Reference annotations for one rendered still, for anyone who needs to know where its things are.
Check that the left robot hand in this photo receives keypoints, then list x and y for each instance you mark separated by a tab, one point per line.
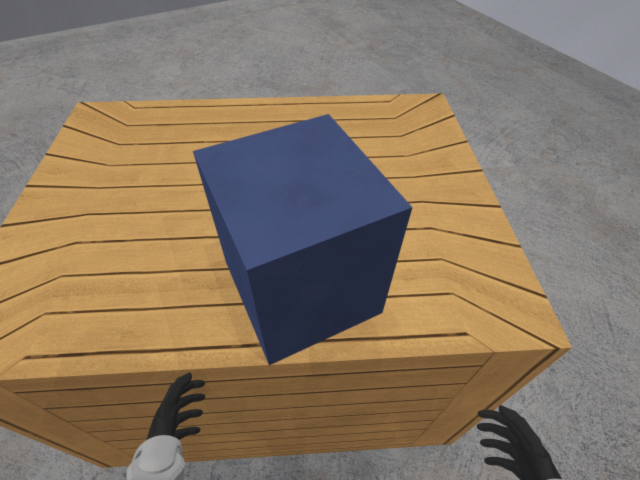
167	418

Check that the carton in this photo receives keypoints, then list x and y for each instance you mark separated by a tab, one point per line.
310	229

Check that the pedestal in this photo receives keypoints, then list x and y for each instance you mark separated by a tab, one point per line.
113	283

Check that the left robot forearm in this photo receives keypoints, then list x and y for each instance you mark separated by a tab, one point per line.
158	458

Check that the right robot hand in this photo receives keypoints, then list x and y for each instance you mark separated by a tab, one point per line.
532	460

